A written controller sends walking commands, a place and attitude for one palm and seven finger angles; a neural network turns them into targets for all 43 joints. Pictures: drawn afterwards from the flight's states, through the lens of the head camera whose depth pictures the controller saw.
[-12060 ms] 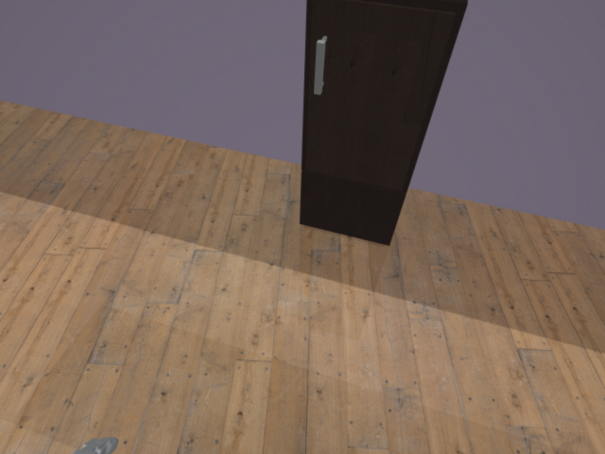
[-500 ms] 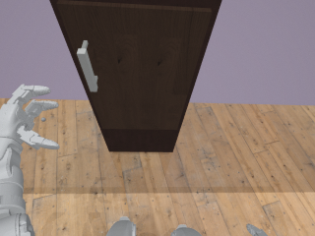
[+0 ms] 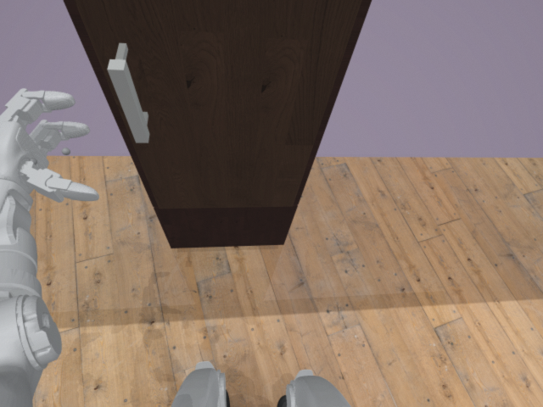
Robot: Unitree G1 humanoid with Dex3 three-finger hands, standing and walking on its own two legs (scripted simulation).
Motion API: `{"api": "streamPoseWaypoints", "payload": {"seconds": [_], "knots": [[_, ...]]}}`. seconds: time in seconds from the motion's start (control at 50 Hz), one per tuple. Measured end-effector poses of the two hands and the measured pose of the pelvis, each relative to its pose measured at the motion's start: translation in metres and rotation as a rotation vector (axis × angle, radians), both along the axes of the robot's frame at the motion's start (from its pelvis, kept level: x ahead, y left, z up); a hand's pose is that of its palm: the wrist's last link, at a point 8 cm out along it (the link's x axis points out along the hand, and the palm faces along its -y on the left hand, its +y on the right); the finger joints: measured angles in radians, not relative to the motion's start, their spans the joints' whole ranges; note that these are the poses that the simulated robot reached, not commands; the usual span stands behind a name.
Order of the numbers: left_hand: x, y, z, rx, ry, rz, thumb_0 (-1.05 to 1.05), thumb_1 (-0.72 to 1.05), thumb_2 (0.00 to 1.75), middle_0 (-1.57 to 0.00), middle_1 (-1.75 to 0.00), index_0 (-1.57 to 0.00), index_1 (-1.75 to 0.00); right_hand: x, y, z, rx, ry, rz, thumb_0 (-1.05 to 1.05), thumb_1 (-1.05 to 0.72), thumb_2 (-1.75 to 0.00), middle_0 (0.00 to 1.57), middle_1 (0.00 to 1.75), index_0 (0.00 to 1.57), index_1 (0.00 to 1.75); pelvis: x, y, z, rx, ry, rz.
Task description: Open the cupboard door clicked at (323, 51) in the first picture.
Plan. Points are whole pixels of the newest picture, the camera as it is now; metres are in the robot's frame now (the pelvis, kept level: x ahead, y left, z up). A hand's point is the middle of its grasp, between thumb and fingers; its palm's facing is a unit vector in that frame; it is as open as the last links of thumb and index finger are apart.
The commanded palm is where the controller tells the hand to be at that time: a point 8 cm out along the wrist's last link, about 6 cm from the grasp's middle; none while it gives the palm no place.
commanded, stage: move the hooked fingers beside the handle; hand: left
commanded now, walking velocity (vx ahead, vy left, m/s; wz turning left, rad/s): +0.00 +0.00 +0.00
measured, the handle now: (133, 96) +0.57 +0.21 +0.06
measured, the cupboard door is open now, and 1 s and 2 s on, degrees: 0 0 0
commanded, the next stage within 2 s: slide the fingers in behind the handle in 1.28 s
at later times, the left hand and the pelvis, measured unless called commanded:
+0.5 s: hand (76, 112) +0.52 +0.28 +0.07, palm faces +0.05 -1.00 +0.00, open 14.0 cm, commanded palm +0.51 +0.31 +0.07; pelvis +0.00 +0.00 -0.01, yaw -1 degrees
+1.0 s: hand (82, 116) +0.52 +0.27 +0.07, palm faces +0.04 -1.00 +0.00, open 14.0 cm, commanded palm +0.50 +0.31 +0.06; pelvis +0.01 +0.01 -0.01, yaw -1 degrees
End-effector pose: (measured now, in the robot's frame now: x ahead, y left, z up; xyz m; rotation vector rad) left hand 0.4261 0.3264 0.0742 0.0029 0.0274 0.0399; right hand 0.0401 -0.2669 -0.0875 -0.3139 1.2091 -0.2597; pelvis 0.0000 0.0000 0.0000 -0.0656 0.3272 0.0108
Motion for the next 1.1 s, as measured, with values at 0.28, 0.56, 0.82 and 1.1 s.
{"api": "streamPoseWaypoints", "payload": {"seconds": [0.28,0.56,0.82,1.1], "knots": [[0.044,0.003,-0.002,0.002,0.006,0.002,-0.02,-0.50,0.30,-0.29,-1.20,-0.30,-1.20,-0.043,-0.003,-0.001,-0.036,0.151,-0.062,0.00,-0.90,-0.90,0.21,0.30,0.20,0.30,-0.001,0.001,-0.008,-0.016,0.057,-0.007],[0.079,0.005,0.001,-0.001,0.009,0.008,-0.02,-0.50,0.30,-0.29,-1.20,-0.30,-1.20,-0.065,0.003,-0.002,-0.033,0.234,-0.100,0.00,-0.90,-0.90,0.21,0.30,0.20,0.30,0.002,0.003,-0.014,-0.029,0.105,-0.016],[0.073,0.008,-0.007,0.009,0.011,0.014,-0.02,-0.50,0.30,-0.29,-1.20,-0.30,-1.20,-0.060,0.010,-0.002,-0.011,0.244,-0.099,0.00,-0.90,-0.90,0.21,0.30,0.20,0.30,0.007,0.005,-0.012,-0.033,0.106,-0.018],[0.067,-0.002,-0.003,0.001,0.015,0.015,-0.02,-0.50,0.30,-0.30,-1.20,-0.30,-1.20,-0.038,0.006,-0.001,-0.010,0.173,-0.075,0.00,-0.90,-0.90,0.21,0.30,0.20,0.30,0.007,0.004,-0.008,-0.027,0.080,-0.014]]}}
